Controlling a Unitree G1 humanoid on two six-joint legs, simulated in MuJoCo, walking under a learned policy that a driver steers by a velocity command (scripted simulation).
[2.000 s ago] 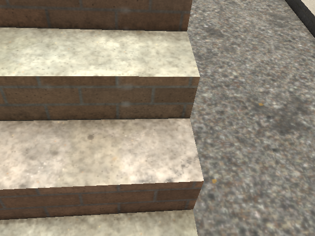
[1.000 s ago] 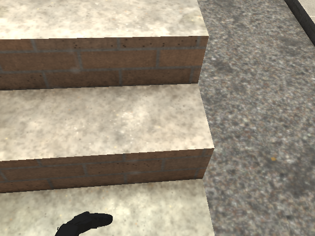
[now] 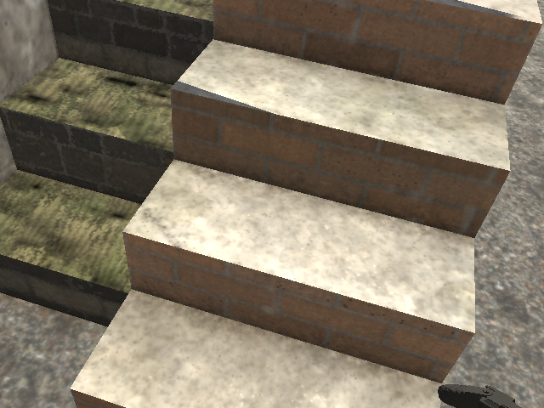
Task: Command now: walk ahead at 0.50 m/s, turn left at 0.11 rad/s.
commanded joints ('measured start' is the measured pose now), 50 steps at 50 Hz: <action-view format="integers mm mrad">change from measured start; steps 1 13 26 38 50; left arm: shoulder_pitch -154 -623 -185 -300 -157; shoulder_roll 12 -351 105 -48 -281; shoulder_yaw -2 -122 49 0 -39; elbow -133 -541 -355 -322 -371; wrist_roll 1 -79 9 24 -128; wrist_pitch -51 34 188 22 57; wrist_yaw -26 -11 -17 -8 51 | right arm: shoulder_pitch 182 438 88 175 314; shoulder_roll -122 45 -85 -69 1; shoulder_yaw -62 -11 -11 -9 37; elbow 15 213 40 33 151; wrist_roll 12 -119 33 -10 -56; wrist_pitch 27 1 -54 14 -33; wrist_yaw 5 109 -142 19 69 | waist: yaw -79 -82 195 -99 74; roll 11 189 -24 -61 328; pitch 1 12 -101 -46 -53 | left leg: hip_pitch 77 712 622 61 912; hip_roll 8 194 -56 -29 399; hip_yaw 17 112 -307 -2 10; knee -32 -1399 -970 -102 -1160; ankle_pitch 61 774 362 300 1737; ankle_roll -17 -32 -155 -190 -207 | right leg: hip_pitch -25 -618 233 -175 -779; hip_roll -261 -44 84 -121 188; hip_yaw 324 73 112 486 331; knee -380 1107 -716 -366 1506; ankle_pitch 259 198 763 305 310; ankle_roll -26 -1 -78 -120 12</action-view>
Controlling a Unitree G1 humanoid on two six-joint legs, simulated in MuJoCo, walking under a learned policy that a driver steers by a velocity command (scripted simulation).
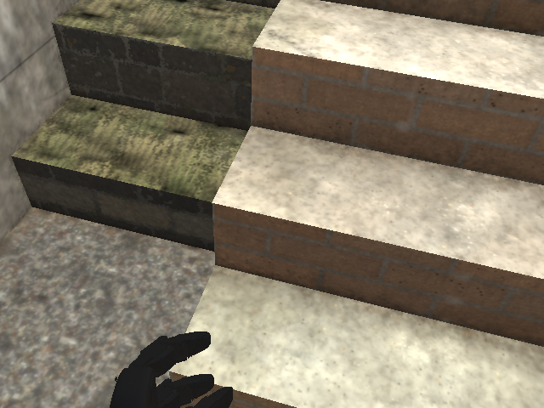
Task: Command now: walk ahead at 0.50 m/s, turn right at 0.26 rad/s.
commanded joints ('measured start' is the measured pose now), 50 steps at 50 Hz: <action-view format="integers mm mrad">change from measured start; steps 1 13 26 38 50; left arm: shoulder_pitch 176 19 -47 301 366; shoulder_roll -29 142 158 503 78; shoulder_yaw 5 92 68 141 -11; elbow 22 151 -79 172 508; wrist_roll -76 5 4 118 109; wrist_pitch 10 119 104 109 -40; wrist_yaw -32 -20 0 33 -134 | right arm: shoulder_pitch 186 68 78 -205 -282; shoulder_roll -88 23 32 -117 161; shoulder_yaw -19 17 44 -12 87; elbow -2 78 318 125 14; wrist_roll -32 -58 -24 -19 111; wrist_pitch -11 -74 -87 -87 -76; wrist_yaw -36 -103 -72 -47 -158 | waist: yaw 86 -46 36 186 28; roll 135 103 48 -453 -38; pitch -200 137 153 -143 193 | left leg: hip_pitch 453 163 340 -451 -1155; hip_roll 290 267 332 -158 -249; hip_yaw -176 -142 39 -161 -133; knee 208 -256 -349 1336 2047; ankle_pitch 1190 -224 -65 -98 20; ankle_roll -202 -6 129 99 108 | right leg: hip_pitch -464 -249 -519 770 595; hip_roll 77 116 -22 -153 -233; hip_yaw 97 20 77 917 167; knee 887 423 652 -1559 -1359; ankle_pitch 162 487 186 -300 201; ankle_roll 58 109 15 32 62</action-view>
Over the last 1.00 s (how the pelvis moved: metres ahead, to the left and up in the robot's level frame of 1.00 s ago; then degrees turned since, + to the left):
-0.22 0.26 -0.28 0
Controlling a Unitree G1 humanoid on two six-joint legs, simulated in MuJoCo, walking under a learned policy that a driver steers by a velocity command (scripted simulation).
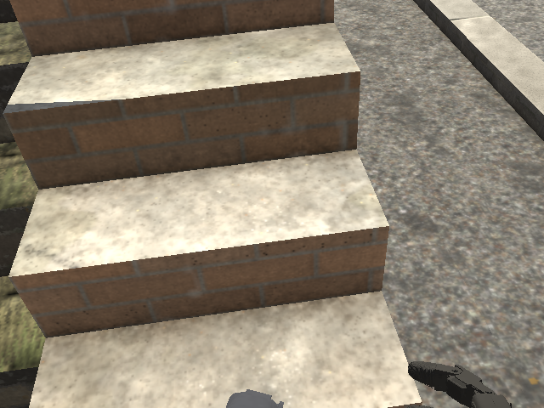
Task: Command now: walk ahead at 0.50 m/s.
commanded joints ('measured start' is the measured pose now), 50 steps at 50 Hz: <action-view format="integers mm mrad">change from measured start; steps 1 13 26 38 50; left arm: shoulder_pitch -114 25 -536 -279 -265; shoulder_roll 80 309 30 225 160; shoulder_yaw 5 2 -24 42 9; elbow -63 -40 -568 -317 -60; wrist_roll -3 68 -62 12 -16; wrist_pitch -34 -60 -103 6 -25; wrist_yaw -3 -55 142 128 4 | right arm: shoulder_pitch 7 -140 299 -4 87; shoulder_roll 14 -130 -127 -67 -72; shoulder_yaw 3 -24 -56 -77 -65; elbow -11 -123 505 -87 -99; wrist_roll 44 -141 -15 -174 -12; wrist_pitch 45 281 99 2 91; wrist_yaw -32 163 143 53 -5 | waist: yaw -24 -152 46 55 -93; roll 29 -253 61 -102 -79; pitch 232 -167 283 -38 78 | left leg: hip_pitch -156 288 779 340 307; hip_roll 25 -36 295 98 183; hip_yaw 41 433 -358 -21 105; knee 112 -1296 -2085 -286 -386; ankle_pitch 10 -300 -84 -109 56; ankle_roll -37 -56 24 -19 -2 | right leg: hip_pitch -183 378 -1279 15 -132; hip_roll -230 -344 -7 -356 -239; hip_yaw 72 -111 -123 713 -329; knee -315 -185 1983 -337 -391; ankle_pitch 49 2552 -18 -236 408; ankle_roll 31 -277 -33 -203 -95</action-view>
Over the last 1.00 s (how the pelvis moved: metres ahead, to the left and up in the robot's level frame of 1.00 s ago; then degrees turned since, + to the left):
0.19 -0.19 0.17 -27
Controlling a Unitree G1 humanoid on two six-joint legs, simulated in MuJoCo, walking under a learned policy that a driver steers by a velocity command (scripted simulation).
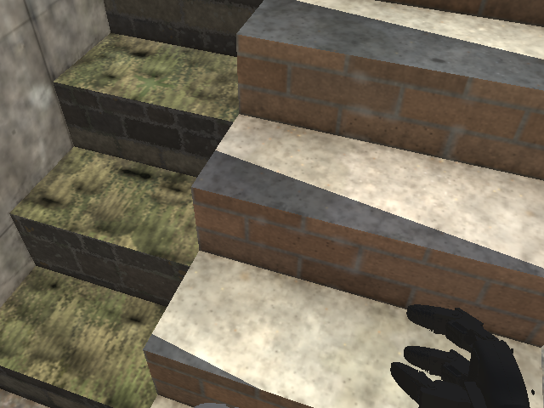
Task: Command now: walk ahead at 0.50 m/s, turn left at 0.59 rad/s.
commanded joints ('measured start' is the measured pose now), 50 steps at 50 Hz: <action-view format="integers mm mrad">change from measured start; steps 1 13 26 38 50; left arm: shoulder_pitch -92 -29 -41 -860 -249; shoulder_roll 87 76 156 326 4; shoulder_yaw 14 68 67 133 30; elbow -106 -272 -480 -503 -313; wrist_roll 1 -67 -30 101 -80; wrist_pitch -15 -18 108 99 140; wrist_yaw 16 72 108 40 82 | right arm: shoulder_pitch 110 413 211 419 422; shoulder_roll -93 -360 -507 -207 -59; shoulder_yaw -40 -96 -71 -30 15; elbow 40 267 515 355 340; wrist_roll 11 -36 57 -53 -53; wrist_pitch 74 41 -37 16 66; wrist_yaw -25 52 37 136 -11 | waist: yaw -13 -54 345 -183 152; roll -142 204 154 -79 423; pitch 52 -226 -405 125 195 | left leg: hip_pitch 40 1756 885 605 196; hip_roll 52 410 271 -137 363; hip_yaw -5 -85 173 60 -766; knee -28 -1353 -1708 -579 -2190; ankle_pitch -24 1652 1647 -213 -1074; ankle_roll -31 -202 -116 -119 -63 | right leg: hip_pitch -16 -678 290 -943 -55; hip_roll -198 163 222 27 68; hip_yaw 37 113 163 36 222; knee -186 938 781 -102 685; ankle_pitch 287 -421 -14 -475 -1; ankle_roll -137 -82 119 -172 -25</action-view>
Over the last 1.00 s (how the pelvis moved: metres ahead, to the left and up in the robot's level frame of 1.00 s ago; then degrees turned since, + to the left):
0.51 0.11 0.38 29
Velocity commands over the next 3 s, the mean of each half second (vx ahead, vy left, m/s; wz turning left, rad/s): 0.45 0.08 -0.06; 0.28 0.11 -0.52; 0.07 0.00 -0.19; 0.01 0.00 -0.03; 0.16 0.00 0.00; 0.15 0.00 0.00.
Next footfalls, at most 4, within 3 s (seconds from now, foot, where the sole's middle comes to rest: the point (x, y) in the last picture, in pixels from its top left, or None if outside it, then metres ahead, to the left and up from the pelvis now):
0.24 left None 0.12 0.24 -0.77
0.58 right None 0.27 -0.08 -0.59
0.96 left None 0.35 0.14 -0.59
1.16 right None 0.20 -0.01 -0.59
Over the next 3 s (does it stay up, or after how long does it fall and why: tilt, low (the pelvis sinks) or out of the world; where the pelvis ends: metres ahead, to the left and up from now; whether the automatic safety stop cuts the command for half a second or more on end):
stays up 0.28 0.04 0.20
